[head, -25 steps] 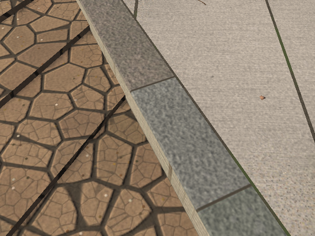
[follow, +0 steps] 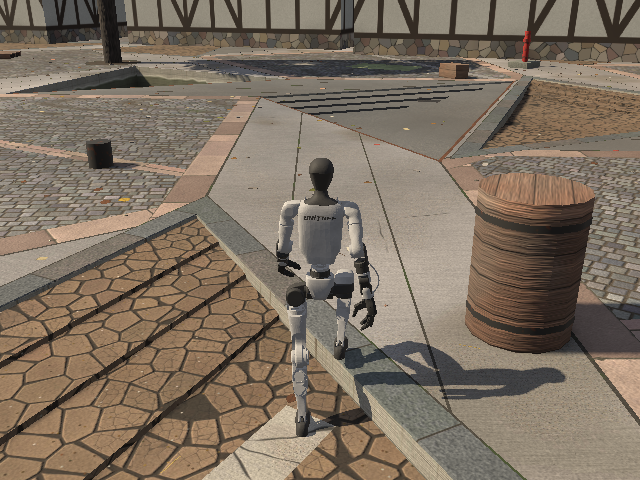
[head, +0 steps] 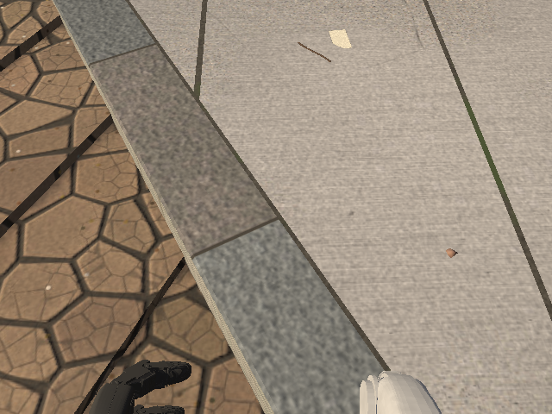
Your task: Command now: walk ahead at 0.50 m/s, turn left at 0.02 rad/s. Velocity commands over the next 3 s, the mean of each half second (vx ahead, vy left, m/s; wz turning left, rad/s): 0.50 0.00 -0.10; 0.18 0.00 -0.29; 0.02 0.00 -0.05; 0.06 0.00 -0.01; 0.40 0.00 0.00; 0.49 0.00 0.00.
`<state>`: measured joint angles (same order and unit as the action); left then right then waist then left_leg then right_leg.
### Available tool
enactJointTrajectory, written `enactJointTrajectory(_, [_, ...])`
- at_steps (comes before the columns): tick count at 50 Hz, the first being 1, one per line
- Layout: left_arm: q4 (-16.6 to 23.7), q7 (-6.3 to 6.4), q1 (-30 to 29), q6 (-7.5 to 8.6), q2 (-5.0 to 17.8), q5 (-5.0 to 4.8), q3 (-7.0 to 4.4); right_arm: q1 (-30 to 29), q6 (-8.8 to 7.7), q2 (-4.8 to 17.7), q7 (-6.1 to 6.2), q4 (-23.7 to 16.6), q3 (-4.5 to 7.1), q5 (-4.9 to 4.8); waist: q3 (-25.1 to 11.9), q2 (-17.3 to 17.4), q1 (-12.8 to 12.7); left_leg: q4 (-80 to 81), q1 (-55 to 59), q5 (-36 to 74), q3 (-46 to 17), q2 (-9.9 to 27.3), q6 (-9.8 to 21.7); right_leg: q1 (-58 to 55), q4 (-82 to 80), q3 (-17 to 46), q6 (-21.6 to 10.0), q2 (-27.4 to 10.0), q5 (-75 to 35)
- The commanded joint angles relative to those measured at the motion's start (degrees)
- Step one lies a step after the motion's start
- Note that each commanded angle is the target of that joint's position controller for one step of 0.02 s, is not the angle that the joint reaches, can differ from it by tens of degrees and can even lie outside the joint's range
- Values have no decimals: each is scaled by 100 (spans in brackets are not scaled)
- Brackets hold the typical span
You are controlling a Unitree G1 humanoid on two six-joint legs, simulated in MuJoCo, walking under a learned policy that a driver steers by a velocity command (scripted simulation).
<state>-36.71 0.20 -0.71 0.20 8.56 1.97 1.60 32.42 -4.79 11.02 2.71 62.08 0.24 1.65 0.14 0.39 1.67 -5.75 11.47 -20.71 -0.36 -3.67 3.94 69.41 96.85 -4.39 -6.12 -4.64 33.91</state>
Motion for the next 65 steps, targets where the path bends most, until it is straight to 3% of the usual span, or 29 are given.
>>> enactJointTrajectory(1, [713,-84,-614,85,146,-57,165,-315,38,953,-17,-402,134,-334,175,-227,-364,366,-1604,6694,205,1460,668,-2432,-2348,-720,-311,299,-787])
enactJointTrajectory(2, [463,-67,-22,81,269,-82,81,-283,39,1195,-59,-486,199,-344,-280,211,-535,-276,-1713,8566,71,1580,725,-3738,-2686,-721,-304,586,-1259])
enactJointTrajectory(3, [-74,-40,1541,48,492,-96,-104,-141,75,1491,-134,-434,290,-270,-1212,744,-1160,-1821,-1689,10687,355,1621,709,-5254,-2538,-1134,-358,1198,-908])
enactJointTrajectory(4, [-451,14,2493,56,957,-106,-328,-254,21,1535,-226,-568,378,-462,-1763,521,-1509,-3654,-2508,10430,208,1313,357,-6496,-3051,293,-704,810,-700])
enactJointTrajectory(5, [-727,38,3264,93,1734,-1,-608,-401,-78,1334,-355,-830,366,-569,-2435,-1005,-1709,-6467,-3584,5373,-41,167,-62,-7549,-4795,3439,-1588,-840,-1319])
enactJointTrajectory(6, [-829,121,2940,-13,1953,-34,-674,-712,-145,1267,-506,-914,468,-169,-2753,-1322,-1349,-8235,-3604,856,-731,-669,-121,-7021,-6764,5780,-1637,-1215,-2039])
enactJointTrajectory(7, [-868,96,1952,27,1826,-145,-705,-842,-76,700,-556,-1256,380,-63,-1950,-686,-661,-8975,-4211,841,-1105,-309,-44,-6156,-6996,5816,-1414,-1312,-704])
enactJointTrajectory(9, [-1173,111,1342,135,914,-47,-522,-1387,76,292,-452,-1606,254,39,-158,257,-227,-8701,-4908,932,-773,216,181,-4266,-6770,4470,-851,-1078,77])
enactJointTrajectory(11, [-1374,84,1203,309,318,50,-399,-1337,299,171,-327,-1766,193,-27,170,166,100,-8043,-4681,767,-915,418,174,-3400,-6856,3056,-549,-784,-539])
enactJointTrajectory(15, [-1665,39,1307,569,668,-114,-522,-1911,355,482,-290,-2197,258,-23,357,-300,295,-6663,-4990,1361,-617,427,-81,-3610,-7593,1745,-594,-386,-2014])
enactJointTrajectory(19, [-1789,118,2296,603,908,-149,-626,-2864,350,544,-305,-2564,262,111,97,-333,-147,-6354,-6048,1677,-58,634,-281,-5391,-7996,1849,-946,-338,-2616])
enactJointTrajectory(20, [-1672,163,2630,700,652,-406,-508,-2936,174,395,-290,-2569,213,-247,-263,-162,-288,-5624,-6322,1698,-353,744,-237,-6320,-8360,1971,-925,-471,-2249])
enactJointTrajectory(21, [-1797,163,2988,708,698,-416,-501,-3430,71,421,-301,-2658,203,-314,-29,-182,-510,-5420,-6982,1652,-336,779,-244,-7045,-8445,2258,-911,-647,-2181])
enactJointTrajectory(23, [-1696,214,3238,607,804,-332,-488,-4139,-119,417,-390,-2774,185,-287,263,-36,-778,-4573,-7354,1781,102,662,-343,-7574,-8772,2116,-870,-587,-2621])
enactJointTrajectory(27, [-1575,301,3310,428,876,-325,-467,-4565,-279,-5,-587,-3049,91,-280,501,-439,-851,-2543,-4680,3131,537,47,-391,-6208,-9044,1298,-491,-111,-3927])
enactJointTrajectory(30, [-1302,288,2748,473,1615,-351,-725,-3747,-286,806,-471,-3014,423,-263,77,-1092,-209,-1950,-3323,3226,56,-134,-298,-6726,-8230,1347,-101,-172,-5826])
enactJointTrajectory(32, [-1057,250,2297,393,1590,-333,-757,-2469,-235,1130,-330,-2706,591,-252,-546,-1177,470,-1413,-2049,3495,-120,24,-125,-6834,-6693,1314,295,3,-6474])
enactJointTrajectory(33, [-765,224,1957,390,1328,-229,-694,-1485,-179,1298,-262,-2433,620,-164,-1255,-998,787,-1624,-697,4034,-560,802,90,-6178,-5267,1354,500,173,-5298])
enactJointTrajectory(34, [-557,153,2543,398,387,48,-442,-1494,-152,1499,-232,-2518,517,58,-1963,757,211,-3129,1145,7628,-1471,2224,441,-4293,-3479,1260,644,958,205])
enactJointTrajectory(35, [-701,113,3885,418,486,-241,-351,-1595,-170,1348,-291,-2707,419,269,-3341,2079,-188,-2674,1728,7844,-3315,3219,1466,-3817,-1753,1863,686,1101,811])
enactJointTrajectory(36, [-896,114,3860,350,1133,-381,-473,-2162,-136,905,-345,-2898,382,168,-3240,1281,-168,-2103,989,6289,-3203,2948,1661,-3753,-1264,1749,809,714,246])
enactJointTrajectory(38, [-782,119,2831,176,1371,-268,-549,-2570,-85,360,-389,-2762,171,-49,-1795,46,-170,-1711,-798,5064,-1934,2201,1370,-3630,-1535,1260,997,332,-433])
enactJointTrajectory(41, [-576,118,2489,12,982,-269,-460,-2861,-83,430,-427,-2359,116,38,-875,429,-541,-957,-2903,4053,-955,1636,1189,-4635,-2703,1090,953,64,-816])
enactJointTrajectory(44, [-535,192,2185,9,765,-141,-321,-3072,-87,681,-422,-2183,184,11,-779,509,-572,-854,-3301,3998,-452,1374,1121,-5276,-4585,748,861,85,-1026])
enactJointTrajectory(48, [-630,151,1858,-72,1081,-138,-339,-2932,77,935,-404,-2067,242,-100,-685,541,-466,-714,-3424,723,-686,1382,935,-5975,-6128,554,615,203,-2164])
enactJointTrajectory(51, [-383,206,1441,-102,1386,7,-355,-2670,133,562,-415,-1904,70,-95,-250,254,-403,-984,-3949,-1223,-666,963,112,-6293,-7152,1142,199,-203,-2060])
enactJointTrajectory(52, [-359,234,1163,-104,1721,-62,-435,-2491,167,648,-371,-1895,111,-97,5,-439,-106,-1215,-3762,-789,-177,541,-116,-5506,-7359,1303,3,-293,-948])
enactJointTrajectory(55, [-494,178,900,33,1092,-48,-264,-2269,231,602,-226,-1733,99,-41,26,-1048,2,-1932,-2659,354,158,338,-372,-4604,-7870,1287,189,-59,-155])
enactJointTrajectory(65, [-938,107,1231,187,1154,-156,-242,-2272,311,759,-233,-1466,100,-91,-381,-36,-131,-2096,-2387,1708,0,602,-196,-5395,-7064,951,276,144,-2965])
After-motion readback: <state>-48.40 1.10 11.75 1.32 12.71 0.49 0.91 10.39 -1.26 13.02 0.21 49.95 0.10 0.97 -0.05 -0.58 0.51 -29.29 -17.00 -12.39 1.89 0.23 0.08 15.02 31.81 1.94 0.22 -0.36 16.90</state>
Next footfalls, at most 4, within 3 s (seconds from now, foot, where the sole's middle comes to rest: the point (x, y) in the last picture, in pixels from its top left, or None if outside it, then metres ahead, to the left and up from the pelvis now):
0.06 right None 0.27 -0.12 -0.61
0.66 left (272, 291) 0.70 0.03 -0.61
1.02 right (373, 327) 0.60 -0.20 -0.61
2.42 left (289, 193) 0.99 -0.02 -0.61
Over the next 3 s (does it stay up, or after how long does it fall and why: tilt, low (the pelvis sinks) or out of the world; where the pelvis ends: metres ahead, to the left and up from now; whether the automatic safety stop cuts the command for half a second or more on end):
stays up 1.11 -0.19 0.15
